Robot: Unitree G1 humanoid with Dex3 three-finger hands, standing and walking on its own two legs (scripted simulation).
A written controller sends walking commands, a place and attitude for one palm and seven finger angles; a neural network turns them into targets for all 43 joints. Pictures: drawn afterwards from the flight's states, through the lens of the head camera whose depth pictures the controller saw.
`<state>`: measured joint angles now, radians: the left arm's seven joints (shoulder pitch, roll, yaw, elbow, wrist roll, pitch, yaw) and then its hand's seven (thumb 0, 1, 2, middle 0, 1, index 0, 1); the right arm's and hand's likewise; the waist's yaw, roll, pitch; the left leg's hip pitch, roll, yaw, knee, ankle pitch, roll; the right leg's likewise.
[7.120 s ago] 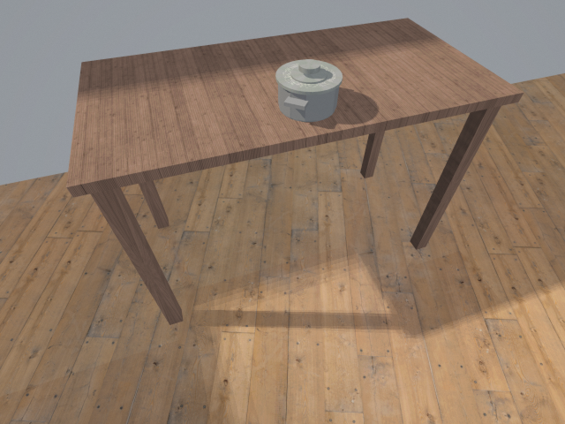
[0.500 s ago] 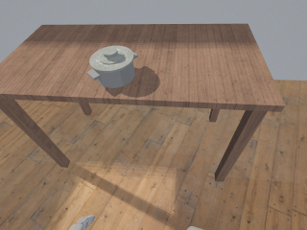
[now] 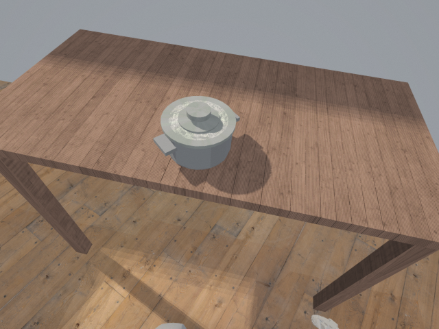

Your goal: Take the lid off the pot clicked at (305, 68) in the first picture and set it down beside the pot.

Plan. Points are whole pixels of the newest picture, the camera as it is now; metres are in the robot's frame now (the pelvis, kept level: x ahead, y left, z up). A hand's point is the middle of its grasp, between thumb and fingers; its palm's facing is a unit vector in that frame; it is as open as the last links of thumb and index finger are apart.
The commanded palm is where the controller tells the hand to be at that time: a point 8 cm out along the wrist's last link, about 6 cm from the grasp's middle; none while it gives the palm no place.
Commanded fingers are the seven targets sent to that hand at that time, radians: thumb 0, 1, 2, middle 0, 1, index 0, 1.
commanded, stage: come to a stop and stand still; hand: left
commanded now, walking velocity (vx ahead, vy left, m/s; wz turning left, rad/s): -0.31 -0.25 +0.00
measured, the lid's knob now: (198, 111) +0.51 +0.12 +0.10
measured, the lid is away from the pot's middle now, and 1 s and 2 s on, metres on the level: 0.00 0.00 0.00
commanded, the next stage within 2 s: look again from close up in 0.74 s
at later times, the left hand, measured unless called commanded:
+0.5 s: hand out of the picture +0.02 +0.15 -0.15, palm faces -0.01 -0.97 -0.25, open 7.4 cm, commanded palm none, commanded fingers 0.00 0.90 0.90 -0.20 -0.30 -0.20 -0.30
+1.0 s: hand out of the picture -0.01 +0.14 -0.17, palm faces +0.00 -0.98 -0.21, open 7.3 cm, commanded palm none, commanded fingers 0.00 0.90 0.90 -0.20 -0.30 -0.20 -0.30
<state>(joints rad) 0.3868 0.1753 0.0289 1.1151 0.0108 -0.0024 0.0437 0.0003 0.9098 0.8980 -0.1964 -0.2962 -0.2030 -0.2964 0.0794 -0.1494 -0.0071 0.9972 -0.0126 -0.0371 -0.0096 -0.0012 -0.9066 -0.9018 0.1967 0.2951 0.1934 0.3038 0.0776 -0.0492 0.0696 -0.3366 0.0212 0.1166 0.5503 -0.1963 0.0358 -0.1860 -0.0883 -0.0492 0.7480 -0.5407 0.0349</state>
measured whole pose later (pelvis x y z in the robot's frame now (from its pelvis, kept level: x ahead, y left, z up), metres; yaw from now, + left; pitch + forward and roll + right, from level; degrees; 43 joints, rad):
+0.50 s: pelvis -0.03 -0.04 +0.01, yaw -2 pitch +0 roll +1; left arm 0.26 0.17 0.03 1.01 0.02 0.03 0.02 0.00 0.91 0.90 -0.19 -0.30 -0.20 -0.30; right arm 0.25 -0.22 -0.06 1.06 -0.02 0.06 -0.01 0.00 -0.91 -0.90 0.20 0.30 0.19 0.30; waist -0.02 0.03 0.01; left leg -0.38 0.03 0.03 0.66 -0.33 -0.01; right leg -0.21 -0.02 -0.02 0.51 -0.30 0.00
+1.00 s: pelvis -0.02 -0.03 +0.00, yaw -1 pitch +0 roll -1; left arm 0.31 0.13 0.00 1.07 0.02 -0.01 0.04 0.00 0.91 0.90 -0.20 -0.30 -0.20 -0.30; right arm 0.31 -0.17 -0.01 1.05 -0.02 -0.01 -0.01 0.01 -0.92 -0.90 0.20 0.30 0.20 0.30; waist -0.01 0.05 0.01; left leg -0.29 0.02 0.00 0.59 -0.30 0.00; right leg -0.22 -0.02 -0.04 0.56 -0.34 0.01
